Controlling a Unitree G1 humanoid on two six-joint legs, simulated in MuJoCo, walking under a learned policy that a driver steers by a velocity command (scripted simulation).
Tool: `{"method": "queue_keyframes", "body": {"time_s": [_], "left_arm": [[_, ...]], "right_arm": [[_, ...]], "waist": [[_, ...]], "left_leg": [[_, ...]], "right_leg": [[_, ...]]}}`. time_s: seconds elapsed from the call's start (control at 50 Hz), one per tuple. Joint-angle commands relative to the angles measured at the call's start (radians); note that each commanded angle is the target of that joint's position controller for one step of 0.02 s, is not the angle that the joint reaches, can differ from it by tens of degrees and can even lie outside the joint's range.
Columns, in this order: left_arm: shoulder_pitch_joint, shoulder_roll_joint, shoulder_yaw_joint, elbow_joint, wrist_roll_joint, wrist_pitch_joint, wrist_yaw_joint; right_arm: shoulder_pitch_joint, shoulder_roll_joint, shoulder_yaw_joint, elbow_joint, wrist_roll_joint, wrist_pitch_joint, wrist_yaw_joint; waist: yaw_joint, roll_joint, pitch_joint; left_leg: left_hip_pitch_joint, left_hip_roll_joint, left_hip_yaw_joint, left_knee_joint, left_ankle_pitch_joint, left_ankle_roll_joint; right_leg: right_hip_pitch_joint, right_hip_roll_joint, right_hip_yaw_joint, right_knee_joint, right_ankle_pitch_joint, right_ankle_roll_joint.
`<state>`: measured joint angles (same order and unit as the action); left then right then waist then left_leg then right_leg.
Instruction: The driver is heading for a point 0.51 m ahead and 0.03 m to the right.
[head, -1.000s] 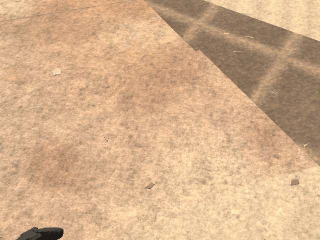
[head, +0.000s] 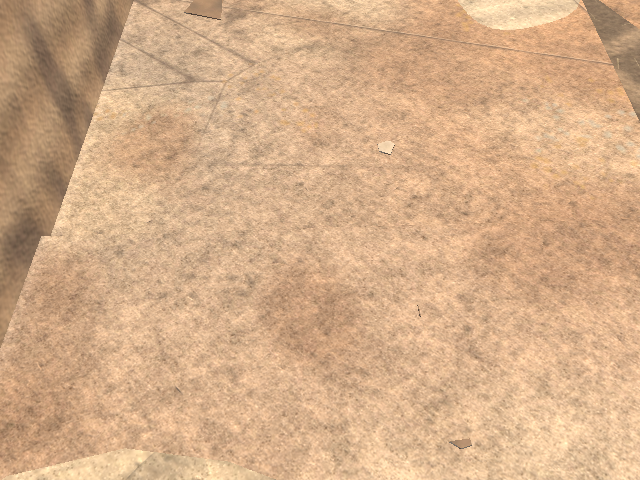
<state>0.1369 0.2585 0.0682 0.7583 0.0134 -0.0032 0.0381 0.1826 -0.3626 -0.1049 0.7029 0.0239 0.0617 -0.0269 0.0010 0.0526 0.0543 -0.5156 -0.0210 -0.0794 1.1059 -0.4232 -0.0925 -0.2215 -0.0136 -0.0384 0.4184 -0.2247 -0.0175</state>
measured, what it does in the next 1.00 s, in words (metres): walks ahead: left foot, then right foot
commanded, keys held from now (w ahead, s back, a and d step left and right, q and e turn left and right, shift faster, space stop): no key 0.12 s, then w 0.76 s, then no key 0.12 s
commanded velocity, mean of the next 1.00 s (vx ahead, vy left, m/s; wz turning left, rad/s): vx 0.31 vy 0.00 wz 0.13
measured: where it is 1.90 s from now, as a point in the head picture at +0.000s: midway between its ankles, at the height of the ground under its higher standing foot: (349, 444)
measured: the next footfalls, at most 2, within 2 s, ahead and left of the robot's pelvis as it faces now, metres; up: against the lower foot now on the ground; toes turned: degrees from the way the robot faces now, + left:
left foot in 0.20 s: +0.03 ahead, +0.15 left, +0.00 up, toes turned +4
right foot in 0.70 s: +0.34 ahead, -0.08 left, +0.00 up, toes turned +3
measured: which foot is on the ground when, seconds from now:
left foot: up 0.00-0.18, down 0.20-0.72, up 0.74-1.00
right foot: down 0.00-0.20, up 0.22-0.68, down 0.70-1.00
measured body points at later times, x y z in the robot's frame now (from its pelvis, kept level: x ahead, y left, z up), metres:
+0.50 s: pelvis +0.07 +0.05 +0.01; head +0.09 +0.07 +0.46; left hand +0.20 +0.34 -0.11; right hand +0.14 -0.23 -0.10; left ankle -0.01 +0.14 -0.74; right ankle +0.21 -0.11 -0.69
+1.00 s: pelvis +0.33 +0.00 +0.00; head +0.36 -0.01 +0.45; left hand +0.34 +0.28 -0.12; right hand +0.51 -0.25 -0.10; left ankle +0.45 +0.19 -0.68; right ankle +0.30 -0.09 -0.74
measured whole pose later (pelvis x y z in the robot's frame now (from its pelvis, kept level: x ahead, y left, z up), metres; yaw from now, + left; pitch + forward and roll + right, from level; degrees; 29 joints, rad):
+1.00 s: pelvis +0.33 +0.00 +0.00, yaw +4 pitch +1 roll -1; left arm 0.31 0.26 0.04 0.89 0.00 -0.09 -0.02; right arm 0.18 -0.30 -0.06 0.70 0.00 -0.07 -0.01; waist 0.05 0.05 0.03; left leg -0.67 0.12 -0.04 0.83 -0.07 -0.02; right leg -0.08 0.07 -0.05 0.25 -0.19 -0.07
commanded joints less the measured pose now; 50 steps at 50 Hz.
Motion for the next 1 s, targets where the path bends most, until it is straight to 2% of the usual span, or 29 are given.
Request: {"method": "queue_keyframes", "body": {"time_s": [0.02,0.06,0.12,0.16,0.18,0.2,0.22,0.24,0.26,0.28,0.32,0.36,0.4,0.48,0.58,0.64,0.66,0.68,0.7,0.72,0.74,0.76,0.78,0.8,0.84,0.88,0.9,0.94,1.0], "left_arm": [[0.006,0.177,0.04,-0.051,-0.001,-0.002,0.012],[-0.01,0.204,0.047,-0.052,-0.008,0.002,0.002],[-0.012,0.223,0.049,-0.043,-0.022,0.005,-0.016],[-0.01,0.222,0.043,-0.028,-0.041,0.005,-0.026],[-0.002,0.2,0.034,-0.017,-0.046,0.002,-0.031],[0.019,0.145,0.012,-0.002,-0.033,-0.006,-0.04],[0.004,0.051,-0.021,-0.019,0.008,-0.018,-0.056],[-0.067,0.104,-0.004,-0.07,-0.012,-0.027,-0.047],[-0.105,0.187,0.022,-0.076,-0.038,-0.036,-0.042],[-0.086,0.203,0.032,-0.066,-0.049,-0.039,-0.046],[-0.047,0.192,0.037,-0.026,-0.035,-0.05,-0.047],[-0.043,0.157,0.031,-0.01,-0.029,-0.064,-0.055],[-0.051,0.134,0.024,-0.006,-0.026,-0.071,-0.06],[-0.124,0.102,0.005,-0.029,-0.027,-0.074,-0.067],[-0.198,0.105,-0.01,-0.065,-0.035,-0.086,-0.089],[-0.162,0.137,-0.004,-0.065,-0.037,-0.096,-0.097],[-0.107,0.154,0.005,-0.052,-0.036,-0.097,-0.094],[0.013,0.186,0.024,-0.015,-0.034,-0.097,-0.086],[0.182,0.235,0.045,0.027,-0.033,-0.096,-0.076],[0.311,0.35,0.071,0.046,-0.012,-0.089,-0.069],[0.321,0.278,0.048,0.054,-0.025,-0.094,-0.077],[0.239,0.23,0.03,0.047,-0.028,-0.094,-0.074],[0.171,0.198,0.02,0.03,-0.024,-0.091,-0.07],[0.119,0.166,0.01,0.023,-0.018,-0.088,-0.07],[0.066,0.135,0.001,0.013,-0.001,-0.095,-0.069],[0.069,0.143,0.004,0.024,-0.009,-0.108,-0.068],[0.068,0.15,0.004,0.03,-0.009,-0.111,-0.065],[0.073,0.161,0.006,0.043,-0.007,-0.108,-0.056],[0.112,0.168,0.003,0.06,-0.013,-0.093,-0.042]], "right_arm": [[-0.064,-0.037,0.001,-0.112,-0.004,-0.016,0.007],[-0.061,-0.019,0.013,-0.121,-0.013,-0.019,0.014],[-0.038,-0.035,0.012,-0.115,-0.012,-0.016,0.02],[0.013,-0.022,0.016,-0.091,-0.01,-0.015,0.027],[0.057,-0.022,0.014,-0.068,-0.01,-0.016,0.03],[0.106,-0.034,0.011,-0.051,-0.007,-0.017,0.026],[0.188,-0.098,0.0,-0.043,-0.01,-0.021,0.013],[0.222,-0.206,-0.023,-0.047,-0.027,-0.04,0.024],[0.195,-0.161,-0.013,-0.05,-0.033,-0.07,0.03],[0.149,-0.114,0.002,-0.044,-0.03,-0.09,0.028],[0.102,-0.074,0.015,-0.047,-0.021,-0.11,0.019],[0.116,-0.057,0.021,-0.046,-0.029,-0.123,0.014],[0.135,-0.055,0.018,-0.04,-0.027,-0.131,0.012],[0.17,-0.083,0.007,-0.016,-0.019,-0.135,0.014],[0.227,-0.103,-0.003,0.026,-0.006,-0.128,0.017],[0.224,-0.115,-0.009,0.039,0.0,-0.119,0.014],[0.209,-0.122,-0.01,0.039,-0.001,-0.114,0.013],[0.205,-0.108,-0.004,0.04,-0.004,-0.109,0.011],[0.22,-0.071,0.014,0.033,-0.016,-0.106,0.007],[0.316,0.025,0.045,-0.007,-0.021,-0.122,0.012],[0.275,0.008,0.045,-0.003,-0.01,-0.145,0.009],[0.198,-0.069,0.022,-0.02,0.023,-0.157,0.018],[0.142,-0.075,0.025,-0.033,0.026,-0.164,0.021],[0.11,-0.066,0.024,-0.035,0.008,-0.165,0.02],[0.142,-0.039,0.022,-0.017,-0.005,-0.147,0.022],[0.154,-0.012,0.027,-0.011,-0.01,-0.129,0.021],[0.132,-0.012,0.027,-0.018,-0.016,-0.124,0.018],[0.084,0.0,0.031,-0.036,-0.03,-0.128,0.014],[-0.025,0.051,0.05,-0.056,-0.029,-0.145,0.028]], "waist": [[0.035,-0.208,-0.106],[0.034,-0.216,-0.124],[0.03,-0.23,-0.124],[0.001,-0.209,-0.127],[-0.02,-0.193,-0.124],[-0.037,-0.141,-0.138],[-0.046,0.087,-0.178],[-0.089,0.217,-0.108],[-0.098,0.134,-0.039],[-0.064,0.148,0.019],[-0.037,0.123,0.044],[-0.029,0.079,0.023],[-0.033,0.051,0.002],[-0.059,0.057,0.019],[-0.08,0.049,0.06],[-0.044,0.067,0.042],[-0.007,0.075,0.007],[0.055,0.058,-0.074],[0.123,0.02,-0.206],[0.106,-0.245,-0.372],[0.123,-0.311,-0.41],[0.108,-0.246,-0.248],[0.083,-0.178,-0.159],[0.057,-0.126,-0.091],[0.004,-0.157,-0.061],[-0.015,-0.144,-0.047],[-0.019,-0.127,-0.023],[-0.02,-0.11,-0.01],[0.027,-0.111,-0.028]], "left_leg": [[-0.073,0.043,0.018,-0.11,0.008,-0.019],[0.028,0.05,0.049,-0.227,-0.009,-0.006],[0.142,0.03,0.095,-0.384,0.021,0.018],[0.276,0.012,0.129,-0.58,0.136,0.061],[0.395,-0.009,0.144,-0.675,0.185,0.09],[0.537,0.019,0.089,-0.711,0.185,0.117],[0.676,0.239,-0.196,-0.762,0.219,0.182],[0.584,0.418,-0.507,-0.893,-0.037,0.369],[0.523,0.401,-0.527,-0.942,-0.2,0.404],[0.49,0.356,-0.447,-0.958,-0.262,0.363],[0.486,0.285,-0.327,-0.98,-0.146,0.302],[0.492,0.253,-0.243,-0.996,0.026,0.287],[0.512,0.24,-0.178,-1.001,0.138,0.289],[0.47,0.228,-0.094,-1.009,0.211,0.289],[0.481,0.27,-0.069,-0.983,0.261,0.292],[0.531,0.298,-0.074,-0.929,0.381,0.271],[0.533,0.285,-0.054,-0.858,0.539,0.255],[0.51,0.237,-0.004,-0.7,0.718,0.228],[0.386,0.183,0.044,-0.46,0.694,0.191],[0.0,0.034,0.096,-0.036,0.315,0.103],[-0.143,-0.036,-0.049,0.128,-0.147,0.099],[-0.25,0.031,-0.061,0.203,-0.097,0.116],[-0.252,0.088,-0.023,0.179,-0.012,0.134],[-0.226,0.125,-0.003,0.116,0.064,0.133],[-0.121,0.166,-0.006,0.046,0.157,0.126],[-0.111,0.173,0.009,0.007,0.197,0.105],[-0.125,0.169,0.018,-0.03,0.226,0.089],[-0.124,0.157,0.039,-0.158,0.301,0.062],[-0.014,0.101,0.095,-0.421,0.498,0.065]], "right_leg": [[0.194,-0.252,0.17,-0.108,0.383,-0.221],[0.166,-0.258,0.141,-0.099,0.412,-0.223],[0.134,-0.267,0.133,-0.077,0.43,-0.218],[0.073,-0.253,0.123,-0.066,0.191,-0.185],[-0.005,-0.232,0.11,-0.046,0.045,-0.153],[-0.109,-0.191,0.074,0.013,-0.111,-0.094],[-0.275,-0.093,-0.039,0.298,-0.317,-0.003],[-0.497,0.003,-0.029,0.482,-0.441,0.029],[-0.537,-0.046,0.056,0.61,-0.381,0.023],[-0.563,-0.073,0.073,0.627,-0.281,0.007],[-0.562,-0.094,0.08,0.601,-0.127,0.001],[-0.541,-0.094,0.069,0.575,0.008,0.008],[-0.536,-0.091,0.062,0.498,0.094,0.028],[-0.461,-0.068,0.046,0.291,0.197,0.06],[-0.41,-0.051,0.038,0.157,0.19,0.03],[-0.332,-0.034,0.026,0.114,0.124,-0.017],[-0.241,-0.009,0.003,0.094,0.113,-0.038],[-0.069,0.024,-0.023,0.072,0.114,-0.064],[0.2,-0.032,0.037,0.101,0.108,-0.106],[0.58,-0.309,0.501,0.048,-0.102,-0.264],[0.592,-0.365,0.801,-0.148,-0.279,-0.299],[0.479,-0.35,0.681,-0.17,-0.339,-0.253],[0.354,-0.317,0.554,-0.174,-0.276,-0.224],[0.23,-0.275,0.458,-0.198,-0.181,-0.212],[0.092,-0.216,0.344,-0.251,-0.051,-0.201],[0.043,-0.204,0.27,-0.29,0.055,-0.221],[0.026,-0.2,0.232,-0.297,0.185,-0.227],[0.025,-0.175,0.134,-0.267,0.507,-0.217],[0.024,-0.112,0.029,-0.234,0.62,-0.168]]}}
